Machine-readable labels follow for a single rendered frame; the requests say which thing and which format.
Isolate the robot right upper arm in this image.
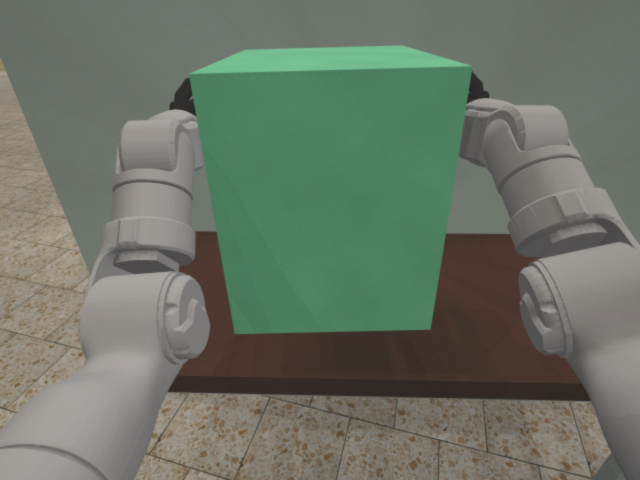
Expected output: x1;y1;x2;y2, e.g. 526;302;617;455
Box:
518;242;640;480

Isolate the robot left upper arm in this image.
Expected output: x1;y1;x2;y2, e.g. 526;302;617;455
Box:
0;271;210;480

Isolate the left robot hand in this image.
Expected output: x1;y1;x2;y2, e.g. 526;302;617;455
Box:
170;78;196;116

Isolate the robot left forearm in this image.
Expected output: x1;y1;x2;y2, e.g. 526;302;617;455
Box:
78;110;205;355

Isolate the right robot hand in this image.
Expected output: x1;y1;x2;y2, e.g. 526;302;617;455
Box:
467;71;489;104

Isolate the robot right forearm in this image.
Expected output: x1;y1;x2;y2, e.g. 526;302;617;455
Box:
459;98;640;259

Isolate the carton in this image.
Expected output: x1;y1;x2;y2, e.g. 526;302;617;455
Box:
189;45;473;334

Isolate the table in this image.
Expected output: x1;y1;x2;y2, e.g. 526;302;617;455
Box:
168;231;626;480

